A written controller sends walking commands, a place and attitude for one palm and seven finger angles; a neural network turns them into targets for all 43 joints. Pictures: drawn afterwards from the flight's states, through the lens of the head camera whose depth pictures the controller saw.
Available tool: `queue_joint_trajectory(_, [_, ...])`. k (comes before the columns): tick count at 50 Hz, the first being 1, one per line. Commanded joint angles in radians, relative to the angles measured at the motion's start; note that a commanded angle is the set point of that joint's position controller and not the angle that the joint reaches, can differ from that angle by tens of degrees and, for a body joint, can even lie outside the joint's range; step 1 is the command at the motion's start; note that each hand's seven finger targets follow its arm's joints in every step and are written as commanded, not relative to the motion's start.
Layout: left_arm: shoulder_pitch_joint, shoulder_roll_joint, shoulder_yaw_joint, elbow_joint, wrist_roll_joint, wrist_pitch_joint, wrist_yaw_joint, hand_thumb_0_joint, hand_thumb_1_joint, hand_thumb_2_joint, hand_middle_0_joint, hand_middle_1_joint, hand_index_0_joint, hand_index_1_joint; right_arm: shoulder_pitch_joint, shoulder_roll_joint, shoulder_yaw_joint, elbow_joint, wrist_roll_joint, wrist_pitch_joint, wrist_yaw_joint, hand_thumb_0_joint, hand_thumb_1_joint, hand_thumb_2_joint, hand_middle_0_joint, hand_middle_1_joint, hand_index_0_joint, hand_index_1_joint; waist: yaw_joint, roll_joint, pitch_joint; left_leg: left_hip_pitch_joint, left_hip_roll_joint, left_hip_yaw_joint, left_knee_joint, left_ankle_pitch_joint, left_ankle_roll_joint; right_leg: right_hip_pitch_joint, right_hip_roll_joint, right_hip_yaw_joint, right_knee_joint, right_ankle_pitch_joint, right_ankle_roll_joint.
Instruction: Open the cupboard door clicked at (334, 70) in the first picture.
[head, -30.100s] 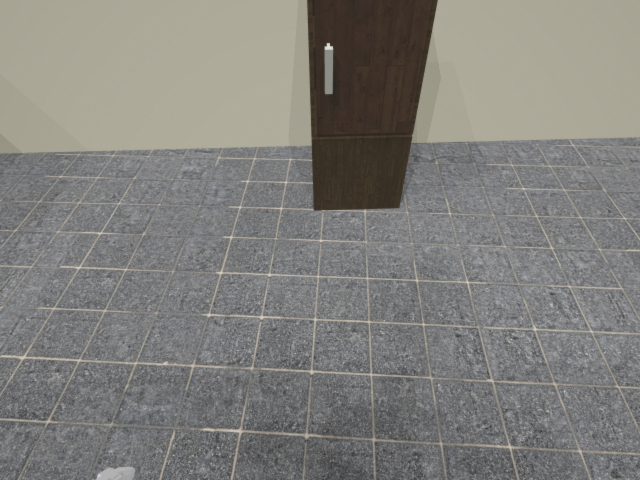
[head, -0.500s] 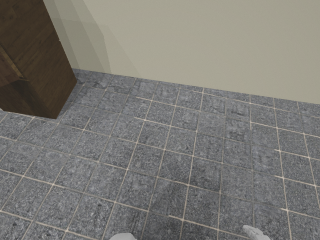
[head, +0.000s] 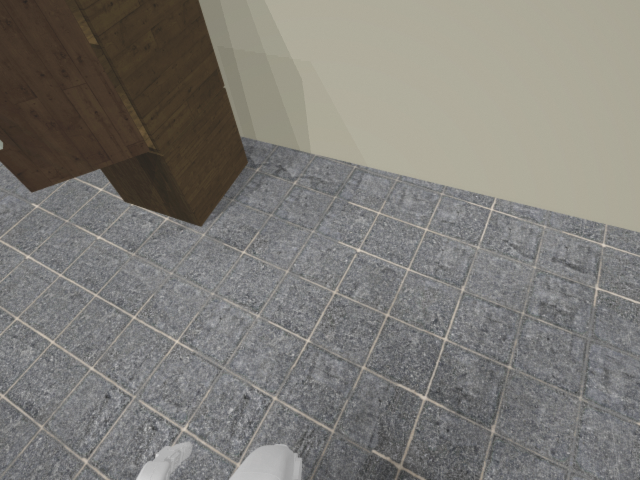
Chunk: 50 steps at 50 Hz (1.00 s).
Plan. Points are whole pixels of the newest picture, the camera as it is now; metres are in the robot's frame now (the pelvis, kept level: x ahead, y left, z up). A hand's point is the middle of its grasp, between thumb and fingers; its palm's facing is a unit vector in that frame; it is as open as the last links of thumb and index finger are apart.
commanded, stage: turn to face it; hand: left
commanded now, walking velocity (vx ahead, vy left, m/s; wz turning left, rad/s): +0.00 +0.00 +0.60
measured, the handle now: out of the picture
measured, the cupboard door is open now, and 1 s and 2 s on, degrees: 49 49 49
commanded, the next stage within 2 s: take the last steps up to it in 0.68 s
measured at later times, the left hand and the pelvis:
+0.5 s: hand out of the picture +0.01 +0.23 -0.17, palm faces +0.31 -0.92 -0.26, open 7.4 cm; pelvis +0.02 +0.01 +0.00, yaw +16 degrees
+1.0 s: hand out of the picture -0.01 +0.15 -0.16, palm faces +0.48 -0.85 -0.22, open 7.3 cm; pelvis +0.05 -0.03 +0.01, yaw +26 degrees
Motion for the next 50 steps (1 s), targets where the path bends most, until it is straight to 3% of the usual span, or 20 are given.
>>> queue_joint_trajectory(1, [0.068, 0.185, 0.059, -0.049, 0.001, -0.022, 0.022, 0.000, 0.900, 0.900, -0.200, -0.300, -0.200, -0.300, -0.058, -0.036, -0.001, -0.083, 0.005, -0.028, 0.009, 0.000, -0.900, -0.900, 0.200, 0.300, 0.200, 0.300, 0.045, -0.241, -0.139, -0.085, 0.051, 0.042, -0.026, 0.035, -0.024, 0.229, -0.247, 0.085, -0.185, 0.680, -0.073])
queue_joint_trajectory(9, [0.147, 0.238, 0.080, -0.003, 0.009, -0.017, 0.015, 0.000, 0.900, 0.900, -0.200, -0.300, -0.200, -0.300, -0.133, -0.009, 0.019, -0.106, 0.010, -0.039, 0.012, 0.000, -0.900, -0.900, 0.200, 0.300, 0.200, 0.300, 0.085, -0.252, -0.130, 0.051, 0.035, 0.140, -0.376, 0.010, 0.010, 0.245, -0.306, 0.011, -0.122, 0.749, -0.088])
queue_joint_trajectory(12, [0.125, 0.255, 0.087, 0.005, 0.001, -0.018, 0.008, 0.000, 0.900, 0.900, -0.200, -0.300, -0.200, -0.300, -0.046, -0.037, 0.013, -0.091, 0.005, -0.052, 0.006, 0.000, -0.900, -0.900, 0.200, 0.300, 0.200, 0.300, 0.029, -0.223, -0.176, 0.256, 0.008, 0.171, -0.603, 0.168, 0.035, 0.169, -0.286, -0.053, 0.022, 0.731, -0.034])
queue_joint_trajectory(13, [0.103, 0.246, 0.086, -0.001, -0.006, -0.017, 0.003, 0.000, 0.900, 0.900, -0.200, -0.300, -0.200, -0.300, 0.028, -0.085, 0.000, -0.074, 0.000, -0.060, 0.004, 0.000, -0.900, -0.900, 0.200, 0.300, 0.200, 0.300, -0.022, -0.140, -0.217, 0.436, 0.062, 0.116, -0.697, 0.371, 0.068, 0.044, -0.261, -0.082, 0.172, 0.621, 0.012])
queue_joint_trajectory(14, [0.095, 0.179, 0.072, -0.038, -0.014, -0.012, -0.006, 0.000, 0.900, 0.900, -0.200, -0.300, -0.200, -0.300, 0.101, -0.200, -0.029, -0.065, -0.011, -0.069, -0.002, 0.000, -0.900, -0.900, 0.200, 0.300, 0.200, 0.300, -0.057, 0.170, -0.267, 0.631, 0.340, -0.256, -0.716, 0.759, 0.213, -0.254, -0.108, -0.103, 0.412, -0.010, 0.088])
queue_joint_trajectory(15, [0.012, 0.154, 0.047, -0.078, -0.006, -0.001, 0.002, 0.000, 0.900, 0.900, -0.200, -0.300, -0.200, -0.300, 0.164, -0.248, -0.033, -0.047, -0.002, -0.058, -0.007, 0.000, -0.900, -0.900, 0.200, 0.300, 0.200, 0.300, -0.079, 0.184, -0.246, 0.572, 0.466, -0.350, -0.744, 0.935, 0.309, -0.320, -0.057, 0.012, 0.543, -0.341, 0.085])
queue_joint_trajectory(16, [-0.010, 0.158, 0.052, -0.072, -0.004, 0.012, 0.012, 0.000, 0.900, 0.900, -0.200, -0.300, -0.200, -0.300, 0.145, -0.224, -0.024, -0.046, 0.000, -0.062, -0.020, 0.000, -0.900, -0.900, 0.200, 0.300, 0.200, 0.300, -0.066, 0.133, -0.243, 0.533, 0.444, -0.311, -0.748, 0.869, 0.309, -0.337, -0.064, 0.089, 0.577, -0.314, 0.085])
queue_joint_trajectory(18, [-0.001, 0.164, 0.059, -0.027, -0.006, 0.023, 0.005, 0.000, 0.900, 0.900, -0.200, -0.300, -0.200, -0.300, 0.021, -0.177, -0.011, -0.081, -0.006, -0.063, -0.038, 0.000, -0.900, -0.900, 0.200, 0.300, 0.200, 0.300, -0.018, 0.134, -0.146, 0.377, 0.363, -0.230, -0.784, 0.686, 0.274, -0.322, -0.071, 0.129, 0.596, -0.200, 0.092])
queue_joint_trajectory(20, [0.054, 0.153, 0.059, 0.007, -0.001, 0.029, -0.007, 0.000, 0.900, 0.900, -0.200, -0.300, -0.200, -0.300, -0.031, -0.143, 0.005, -0.090, -0.006, -0.071, -0.039, 0.000, -0.900, -0.900, 0.200, 0.300, 0.200, 0.300, 0.027, 0.087, -0.125, 0.315, 0.297, -0.138, -0.798, 0.619, 0.228, -0.269, -0.055, 0.116, 0.566, -0.115, 0.093])
queue_joint_trajectory(22, [0.077, 0.138, 0.056, 0.020, -0.002, 0.030, -0.010, 0.000, 0.900, 0.900, -0.200, -0.300, -0.200, -0.300, -0.029, -0.137, 0.008, -0.083, -0.005, -0.076, -0.037, 0.000, -0.900, -0.900, 0.200, 0.300, 0.200, 0.300, 0.036, 0.076, -0.141, 0.321, 0.272, -0.101, -0.799, 0.627, 0.217, -0.236, -0.038, 0.097, 0.501, -0.087, 0.095])
queue_joint_trajectory(28, [0.065, 0.112, 0.045, 0.011, -0.006, 0.020, -0.010, 0.000, 0.900, 0.900, -0.200, -0.300, -0.200, -0.300, -0.012, -0.133, 0.002, -0.063, -0.008, -0.067, -0.034, 0.000, -0.900, -0.900, 0.200, 0.300, 0.200, 0.300, 0.026, 0.114, -0.150, 0.308, 0.255, -0.133, -0.763, 0.590, 0.212, -0.108, 0.024, 0.052, 0.209, -0.093, 0.089])
queue_joint_trajectory(31, [0.157, 0.121, 0.051, 0.037, -0.008, 0.000, -0.008, 0.000, 0.900, 0.900, -0.200, -0.300, -0.200, -0.300, -0.039, -0.121, -0.001, -0.061, 0.001, -0.063, -0.032, 0.000, -0.900, -0.900, 0.200, 0.300, 0.200, 0.300, 0.076, 0.075, -0.167, 0.234, 0.202, -0.122, -0.664, 0.503, 0.154, 0.088, 0.039, 0.036, -0.086, 0.116, 0.081])
queue_joint_trajectory(32, [0.186, 0.169, 0.058, 0.046, -0.001, -0.011, -0.002, 0.000, 0.900, 0.900, -0.200, -0.300, -0.200, -0.300, -0.027, -0.082, 0.002, -0.064, 0.008, -0.064, -0.028, 0.000, -0.900, -0.900, 0.200, 0.300, 0.200, 0.300, 0.084, -0.045, -0.179, 0.156, 0.132, -0.066, -0.570, 0.351, 0.097, 0.190, -0.049, 0.120, -0.193, 0.213, 0.059])
queue_joint_trajectory(33, [0.191, 0.255, 0.074, 0.052, 0.012, -0.019, 0.007, 0.000, 0.900, 0.900, -0.200, -0.300, -0.200, -0.300, -0.008, -0.016, 0.012, -0.080, 0.015, -0.064, -0.021, 0.000, -0.900, -0.900, 0.200, 0.300, 0.200, 0.300, 0.080, -0.307, -0.162, -0.004, -0.004, 0.059, -0.379, 0.029, 0.030, 0.254, -0.285, 0.373, -0.258, 0.347, -0.036])
queue_joint_trajectory(34, [0.192, 0.261, 0.064, 0.042, 0.007, -0.019, 0.006, 0.000, 0.900, 0.900, -0.200, -0.300, -0.200, -0.300, -0.044, -0.029, 0.011, -0.088, 0.011, -0.053, -0.022, 0.000, -0.900, -0.900, 0.200, 0.300, 0.200, 0.300, 0.101, -0.290, -0.154, 0.014, -0.009, 0.003, -0.186, -0.166, 0.031, 0.147, -0.392, 0.406, -0.282, 0.441, -0.129])
queue_joint_trajectory(35, [0.161, 0.236, 0.064, 0.043, 0.006, -0.021, 0.015, 0.000, 0.900, 0.900, -0.200, -0.300, -0.200, -0.300, -0.048, -0.032, 0.003, -0.082, 0.007, -0.039, -0.026, 0.000, -0.900, -0.900, 0.200, 0.300, 0.200, 0.300, 0.082, -0.372, -0.141, -0.001, 0.015, -0.027, -0.064, -0.153, 0.032, 0.097, -0.367, 0.413, -0.287, 0.453, -0.143])
queue_joint_trajectory(37, [0.093, 0.179, 0.049, 0.034, 0.001, -0.022, 0.014, 0.000, 0.900, 0.900, -0.200, -0.300, -0.200, -0.300, -0.033, -0.031, 0.003, -0.034, 0.007, -0.038, -0.020, 0.000, -0.900, -0.900, 0.200, 0.300, 0.200, 0.300, 0.051, -0.257, -0.080, -0.046, 0.033, -0.023, 0.050, -0.018, 0.018, 0.114, -0.265, 0.256, -0.242, 0.541, -0.122])
queue_joint_trajectory(40, [0.116, 0.156, 0.049, 0.042, 0.004, -0.032, 0.018, 0.000, 0.900, 0.900, -0.200, -0.300, -0.200, -0.300, -0.010, 0.005, 0.016, -0.003, 0.008, -0.041, -0.014, 0.000, -0.900, -0.900, 0.200, 0.300, 0.200, 0.300, 0.053, -0.229, -0.119, -0.027, 0.039, 0.017, -0.045, 0.031, 0.003, 0.185, -0.233, 0.154, -0.224, 0.607, -0.095])
queue_joint_trajectory(45, [0.232, 0.173, 0.062, 0.111, 0.006, -0.050, 0.010, 0.000, 0.900, 0.900, -0.200, -0.300, -0.200, -0.300, -0.079, 0.018, 0.023, -0.012, 0.002, -0.052, 0.001, 0.000, -0.900, -0.900, 0.200, 0.300, 0.200, 0.300, 0.112, -0.194, -0.097, -0.077, 0.059, 0.055, -0.186, 0.035, 0.002, 0.286, -0.302, 0.193, -0.294, 0.394, -0.112])
queue_joint_trajectory(50, [0.256, 0.188, 0.072, 0.153, 0.014, -0.059, 0.003, 0.000, 0.900, 0.900, -0.200, -0.300, -0.200, -0.300, -0.144, 0.020, 0.026, -0.040, 0.002, -0.064, 0.018, 0.000, -0.900, -0.900, 0.200, 0.300, 0.200, 0.300, 0.122, -0.189, -0.050, -0.066, 0.084, 0.076, -0.309, 0.040, 0.015, 0.248, -0.355, 0.194, -0.339, 0.190, -0.127])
